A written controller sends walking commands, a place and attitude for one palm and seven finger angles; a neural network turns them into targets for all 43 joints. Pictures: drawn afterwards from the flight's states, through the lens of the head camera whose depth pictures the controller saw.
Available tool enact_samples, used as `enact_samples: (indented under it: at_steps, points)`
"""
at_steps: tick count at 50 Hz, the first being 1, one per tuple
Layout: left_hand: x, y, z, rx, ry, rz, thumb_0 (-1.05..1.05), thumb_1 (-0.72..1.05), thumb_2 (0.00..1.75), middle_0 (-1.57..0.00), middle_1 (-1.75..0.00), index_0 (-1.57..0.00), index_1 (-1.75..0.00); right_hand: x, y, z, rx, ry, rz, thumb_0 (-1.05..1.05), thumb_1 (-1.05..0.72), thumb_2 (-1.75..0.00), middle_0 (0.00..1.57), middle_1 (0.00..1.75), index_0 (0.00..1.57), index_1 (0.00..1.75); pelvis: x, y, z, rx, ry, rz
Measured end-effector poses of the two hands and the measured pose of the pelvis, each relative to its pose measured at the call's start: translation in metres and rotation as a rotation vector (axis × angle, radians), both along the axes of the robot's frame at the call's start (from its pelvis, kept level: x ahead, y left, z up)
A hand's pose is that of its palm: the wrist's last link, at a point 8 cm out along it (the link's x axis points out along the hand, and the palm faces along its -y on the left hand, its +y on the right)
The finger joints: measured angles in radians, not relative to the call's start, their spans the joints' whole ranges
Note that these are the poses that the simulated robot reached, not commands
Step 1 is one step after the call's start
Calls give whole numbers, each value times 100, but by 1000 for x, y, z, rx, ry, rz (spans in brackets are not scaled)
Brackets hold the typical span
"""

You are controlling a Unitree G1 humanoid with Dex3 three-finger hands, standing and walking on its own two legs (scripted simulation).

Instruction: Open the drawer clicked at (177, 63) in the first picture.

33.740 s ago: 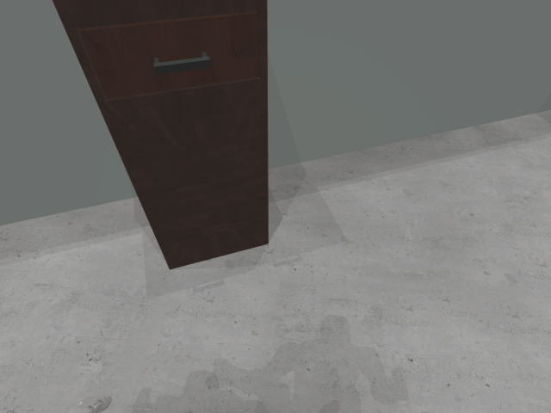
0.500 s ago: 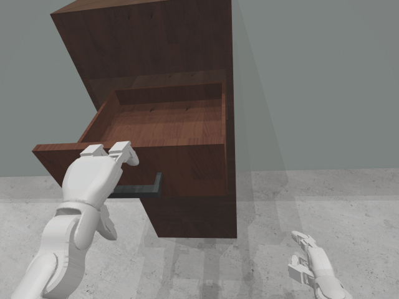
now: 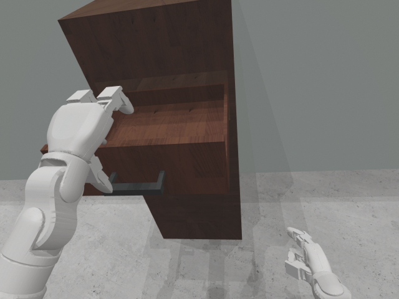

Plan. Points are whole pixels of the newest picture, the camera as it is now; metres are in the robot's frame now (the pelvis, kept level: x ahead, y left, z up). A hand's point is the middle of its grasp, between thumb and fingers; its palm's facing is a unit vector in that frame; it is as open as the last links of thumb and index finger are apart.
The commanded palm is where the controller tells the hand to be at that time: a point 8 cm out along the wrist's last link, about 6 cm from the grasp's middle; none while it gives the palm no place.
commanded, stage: lift the hand off the handle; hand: left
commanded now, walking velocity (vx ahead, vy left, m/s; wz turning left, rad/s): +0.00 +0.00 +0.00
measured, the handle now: (135, 182) +0.31 +0.20 +0.10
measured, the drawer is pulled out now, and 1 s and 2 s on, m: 0.30 0.30 0.30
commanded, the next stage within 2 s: draw the hand back to the body in 0.26 s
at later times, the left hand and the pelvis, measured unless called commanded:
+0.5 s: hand (95, 149) +0.27 +0.21 +0.23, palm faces +0.25 -0.06 -0.97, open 13.8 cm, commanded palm +0.21 +0.22 +0.30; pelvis +0.00 +0.00 -0.01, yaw +0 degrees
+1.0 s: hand (75, 163) +0.24 +0.23 +0.23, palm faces +0.24 -0.18 -0.95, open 13.8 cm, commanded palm +0.18 +0.25 +0.29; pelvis +0.01 +0.01 -0.01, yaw +1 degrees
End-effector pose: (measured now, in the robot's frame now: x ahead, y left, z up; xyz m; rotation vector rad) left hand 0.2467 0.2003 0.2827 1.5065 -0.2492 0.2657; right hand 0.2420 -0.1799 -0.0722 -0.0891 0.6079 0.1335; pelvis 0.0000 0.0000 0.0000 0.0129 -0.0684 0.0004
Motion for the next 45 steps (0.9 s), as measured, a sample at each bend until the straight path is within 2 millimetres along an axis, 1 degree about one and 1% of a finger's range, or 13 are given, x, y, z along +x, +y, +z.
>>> enact_samples:
  at_steps: [5,8,10,15,18,22,25,28,36,40,45]
  points:
    - [13,-4,4,-19,27,-3,0,-49,30,-33,-121,-32,-121,-3,-6,0,11,12,-12,2,-91,-90,20,30,20,30,-1,-1,-1,4,17,-14]
    - [13,-9,4,-14,42,-24,0,-49,30,-32,-120,-32,-121,-5,-13,-2,9,25,-23,2,-91,-90,20,30,20,30,1,-2,-2,5,24,-21]
    - [9,-10,8,2,38,-38,0,-49,30,-32,-120,-32,-121,-5,-17,-4,2,31,-31,2,-91,-90,20,30,20,30,3,-2,-3,5,25,-24]
    - [-1,2,15,2,19,-3,0,-49,30,-32,-120,-32,-121,-5,-25,-8,-5,45,-41,2,-91,-90,20,30,20,30,6,-2,-4,3,28,-23]
    - [-4,12,11,-22,26,32,0,-49,30,-32,-120,-32,-121,-4,-26,-9,-13,49,-35,2,-91,-90,20,30,20,30,6,-2,-5,2,29,-15]
    - [-5,15,0,-44,58,39,0,-49,30,-31,-120,-32,-121,-2,-24,-9,-24,44,-24,2,-91,-90,20,30,20,30,4,-2,-6,1,31,-8]
    - [-7,15,-6,-25,80,31,0,-49,30,-32,-120,-32,-121,0,-20,-8,-29,35,-19,2,-91,-90,20,30,20,30,5,-2,-6,0,31,-6]
    - [-9,14,-5,-6,78,24,0,-49,30,-32,-120,-32,-121,3,-14,-7,-24,25,-14,2,-91,-90,20,30,20,30,6,-1,-6,-1,30,-3]
    - [-20,22,11,4,27,35,0,-49,30,-32,-120,-32,-121,10,0,-2,5,-3,5,2,-91,-90,20,30,20,30,9,4,-6,-4,32,-3]
    - [-25,32,8,-4,45,59,0,-49,30,-31,-120,-32,-121,10,3,-1,2,1,15,2,-91,-90,20,30,20,30,8,5,-6,-5,35,-4]
    - [-29,44,-5,-18,95,86,0,-49,30,-31,-120,-32,-120,8,2,-2,-27,15,21,2,-91,-90,20,30,20,30,7,5,-6,-7,35,0]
